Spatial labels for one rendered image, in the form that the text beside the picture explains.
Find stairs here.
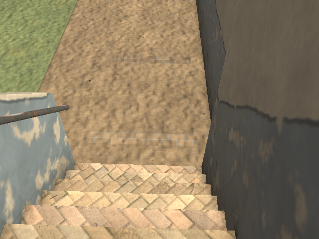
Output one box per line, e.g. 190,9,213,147
0,162,236,239

